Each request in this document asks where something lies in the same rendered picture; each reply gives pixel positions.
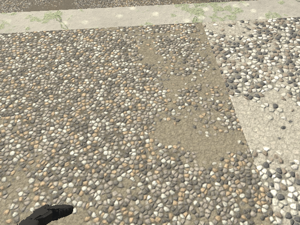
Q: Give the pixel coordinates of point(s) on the robot left hand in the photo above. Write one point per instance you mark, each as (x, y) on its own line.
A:
(47, 213)

